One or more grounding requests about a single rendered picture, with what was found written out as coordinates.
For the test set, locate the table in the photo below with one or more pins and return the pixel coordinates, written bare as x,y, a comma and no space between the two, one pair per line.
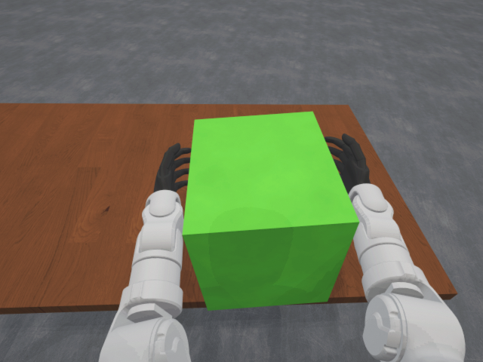
74,180

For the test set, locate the robot left forearm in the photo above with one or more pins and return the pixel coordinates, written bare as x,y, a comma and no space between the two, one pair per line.
154,287

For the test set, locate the robot right forearm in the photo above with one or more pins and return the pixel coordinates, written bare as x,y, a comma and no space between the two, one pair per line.
382,253

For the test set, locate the robot right upper arm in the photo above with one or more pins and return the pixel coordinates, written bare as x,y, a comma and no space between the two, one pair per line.
402,328

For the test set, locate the robot left hand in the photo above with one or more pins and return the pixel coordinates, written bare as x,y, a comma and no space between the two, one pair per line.
166,176

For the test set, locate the carton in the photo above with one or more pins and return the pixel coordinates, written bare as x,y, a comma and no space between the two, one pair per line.
268,220

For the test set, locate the robot left upper arm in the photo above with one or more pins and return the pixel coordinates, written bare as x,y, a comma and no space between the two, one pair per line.
158,340

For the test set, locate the robot right hand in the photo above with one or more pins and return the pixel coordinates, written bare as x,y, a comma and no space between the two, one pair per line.
353,169

